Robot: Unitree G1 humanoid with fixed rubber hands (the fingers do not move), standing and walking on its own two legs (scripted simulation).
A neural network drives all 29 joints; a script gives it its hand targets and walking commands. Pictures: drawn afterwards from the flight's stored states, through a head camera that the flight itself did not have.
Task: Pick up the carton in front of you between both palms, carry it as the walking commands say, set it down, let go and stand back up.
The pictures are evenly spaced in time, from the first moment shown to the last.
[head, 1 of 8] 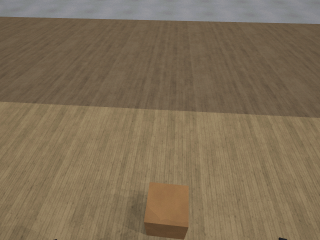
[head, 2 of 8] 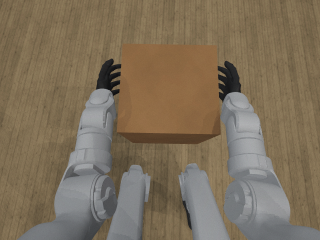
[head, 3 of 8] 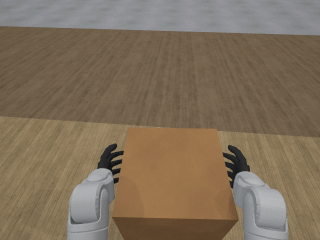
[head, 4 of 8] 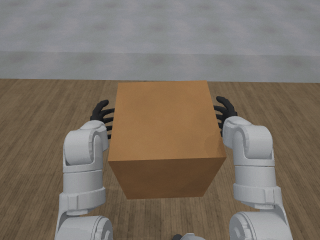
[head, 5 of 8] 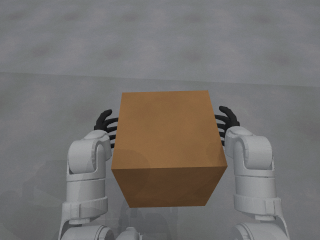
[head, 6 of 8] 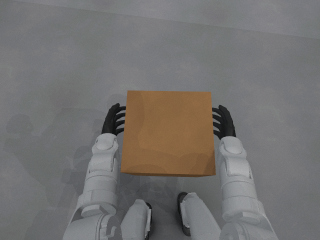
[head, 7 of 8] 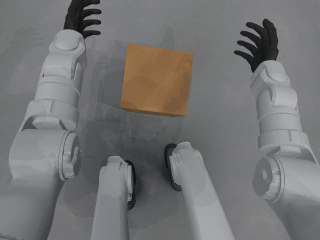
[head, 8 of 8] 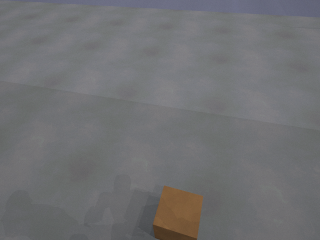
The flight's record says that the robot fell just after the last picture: no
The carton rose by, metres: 0.69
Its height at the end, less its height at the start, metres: -0.31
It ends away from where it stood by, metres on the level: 5.06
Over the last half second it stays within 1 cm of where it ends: yes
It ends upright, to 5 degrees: yes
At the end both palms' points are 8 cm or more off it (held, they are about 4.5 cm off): yes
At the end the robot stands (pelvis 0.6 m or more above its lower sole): yes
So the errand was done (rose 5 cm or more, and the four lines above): yes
